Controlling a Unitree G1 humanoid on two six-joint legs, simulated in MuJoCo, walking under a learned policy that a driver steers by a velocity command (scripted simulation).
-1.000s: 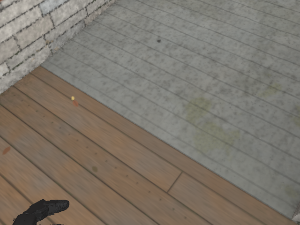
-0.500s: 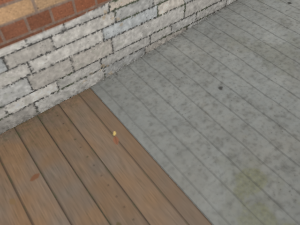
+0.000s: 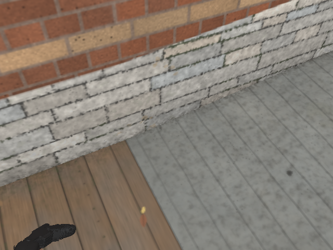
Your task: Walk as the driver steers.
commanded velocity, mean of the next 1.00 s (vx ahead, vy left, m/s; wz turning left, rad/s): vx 0.14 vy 0.00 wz -0.27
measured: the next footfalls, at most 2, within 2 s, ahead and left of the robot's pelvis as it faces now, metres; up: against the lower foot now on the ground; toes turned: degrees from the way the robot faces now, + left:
left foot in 0.40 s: +0.28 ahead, +0.11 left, +0.00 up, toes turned -5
right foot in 0.76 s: +0.20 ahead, -0.14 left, +0.00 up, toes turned -15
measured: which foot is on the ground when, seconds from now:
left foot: down 0.00-0.00, up 0.02-0.38, down 0.40-0.76, up 0.78-1.00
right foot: down 0.00-0.40, up 0.42-0.74, down 0.76-1.00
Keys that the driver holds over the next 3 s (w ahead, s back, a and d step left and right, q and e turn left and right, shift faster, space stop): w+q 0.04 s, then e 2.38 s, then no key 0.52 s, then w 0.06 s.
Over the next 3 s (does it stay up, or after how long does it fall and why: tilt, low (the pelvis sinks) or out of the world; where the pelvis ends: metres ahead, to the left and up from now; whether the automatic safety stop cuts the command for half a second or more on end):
stays up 0.12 -0.04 0.01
